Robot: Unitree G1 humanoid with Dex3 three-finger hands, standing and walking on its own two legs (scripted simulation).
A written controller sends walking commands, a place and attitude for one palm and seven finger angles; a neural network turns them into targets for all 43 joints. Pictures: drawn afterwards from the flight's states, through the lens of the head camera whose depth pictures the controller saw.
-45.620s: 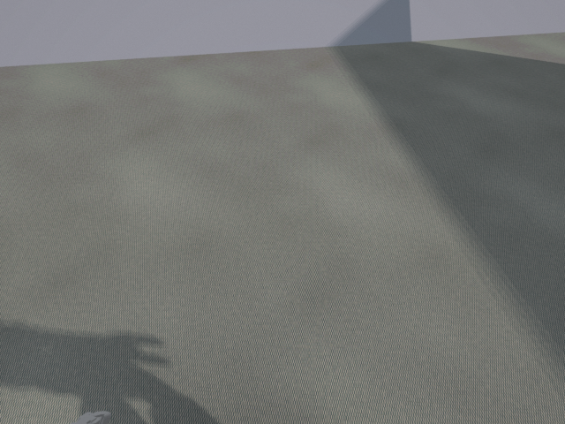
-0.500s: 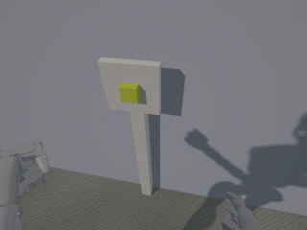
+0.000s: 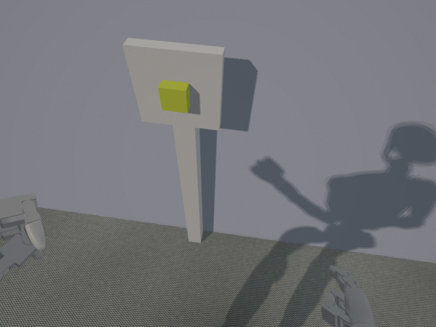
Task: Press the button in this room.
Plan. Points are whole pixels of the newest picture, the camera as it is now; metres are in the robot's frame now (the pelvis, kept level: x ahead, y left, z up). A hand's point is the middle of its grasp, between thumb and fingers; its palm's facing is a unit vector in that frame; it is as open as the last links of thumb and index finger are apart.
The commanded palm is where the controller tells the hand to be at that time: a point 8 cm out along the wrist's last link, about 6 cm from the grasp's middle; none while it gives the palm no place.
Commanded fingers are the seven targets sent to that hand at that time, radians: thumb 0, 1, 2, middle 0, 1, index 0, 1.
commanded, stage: step back with the hand held close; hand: left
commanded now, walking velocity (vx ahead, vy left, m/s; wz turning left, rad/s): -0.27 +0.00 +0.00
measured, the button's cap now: (175, 95) +0.54 +0.14 +0.12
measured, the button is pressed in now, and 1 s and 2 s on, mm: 0 0 0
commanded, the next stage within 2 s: stop stepping back and stand still in 0.76 s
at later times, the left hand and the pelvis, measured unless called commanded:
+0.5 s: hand out of the picture +0.13 +0.25 +0.17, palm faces +0.39 -0.80 -0.46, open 3.1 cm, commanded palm +0.07 +0.28 +0.18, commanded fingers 0.00 0.90 0.90 -1.30 -1.50 -1.30 -1.50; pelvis -0.06 +0.00 +0.00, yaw +2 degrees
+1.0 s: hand out of the picture +0.01 +0.23 +0.17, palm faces +0.30 -0.85 -0.44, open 3.1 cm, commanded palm -0.05 +0.28 +0.18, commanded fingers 0.00 0.90 0.90 -1.30 -1.50 -1.30 -1.50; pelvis -0.19 +0.00 +0.01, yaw +0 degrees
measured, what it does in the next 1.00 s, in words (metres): walks backwards: right foot, then left foot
